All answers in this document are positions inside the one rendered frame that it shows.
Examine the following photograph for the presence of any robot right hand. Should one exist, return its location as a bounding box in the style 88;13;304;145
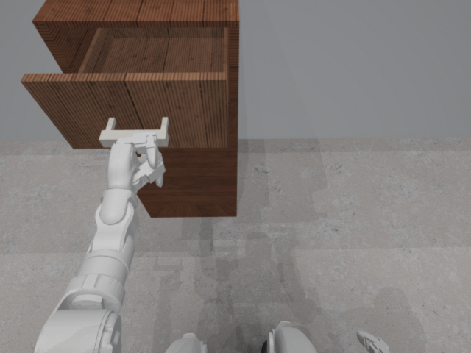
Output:
357;330;390;353

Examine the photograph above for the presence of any cabinet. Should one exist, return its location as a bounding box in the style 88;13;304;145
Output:
32;0;239;218

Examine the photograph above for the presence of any handle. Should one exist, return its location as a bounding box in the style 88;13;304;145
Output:
99;117;169;147

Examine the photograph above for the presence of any robot left forearm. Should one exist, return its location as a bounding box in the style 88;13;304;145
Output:
33;188;139;353

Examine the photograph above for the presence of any robot left hand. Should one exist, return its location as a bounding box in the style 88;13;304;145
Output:
107;132;166;196

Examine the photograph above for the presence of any left robot shin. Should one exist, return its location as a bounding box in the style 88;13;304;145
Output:
183;333;198;340

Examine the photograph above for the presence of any drawer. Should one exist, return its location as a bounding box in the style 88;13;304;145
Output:
21;27;228;149

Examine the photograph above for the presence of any right robot thigh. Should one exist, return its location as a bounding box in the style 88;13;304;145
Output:
267;327;317;353

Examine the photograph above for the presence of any robot left upper arm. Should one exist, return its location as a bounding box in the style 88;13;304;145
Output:
37;310;122;353

